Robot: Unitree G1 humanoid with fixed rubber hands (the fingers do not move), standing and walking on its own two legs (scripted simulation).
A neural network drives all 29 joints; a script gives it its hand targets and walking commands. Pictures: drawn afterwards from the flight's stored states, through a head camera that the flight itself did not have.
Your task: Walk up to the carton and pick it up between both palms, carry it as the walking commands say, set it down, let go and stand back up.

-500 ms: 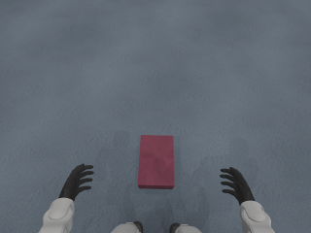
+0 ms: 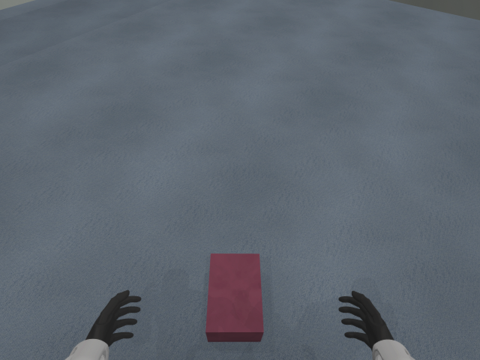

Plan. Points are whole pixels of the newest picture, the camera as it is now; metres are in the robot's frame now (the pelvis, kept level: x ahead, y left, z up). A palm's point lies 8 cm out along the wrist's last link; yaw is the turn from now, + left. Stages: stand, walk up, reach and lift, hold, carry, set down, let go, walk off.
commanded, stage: stand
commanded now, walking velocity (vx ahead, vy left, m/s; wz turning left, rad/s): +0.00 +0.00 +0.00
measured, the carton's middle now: (234, 296) +0.45 +0.01 -0.70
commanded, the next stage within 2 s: none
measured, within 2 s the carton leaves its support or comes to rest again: neither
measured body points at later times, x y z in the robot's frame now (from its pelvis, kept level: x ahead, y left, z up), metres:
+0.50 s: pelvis +0.06 +0.00 -0.01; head +0.05 +0.00 +0.44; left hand +0.14 +0.26 -0.13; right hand +0.13 -0.27 -0.13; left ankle -0.01 +0.12 -0.74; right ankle -0.02 -0.12 -0.74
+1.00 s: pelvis +0.05 -0.01 -0.01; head +0.05 -0.01 +0.44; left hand +0.05 +0.24 -0.15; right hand +0.04 -0.26 -0.15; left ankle -0.01 +0.12 -0.74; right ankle -0.02 -0.12 -0.74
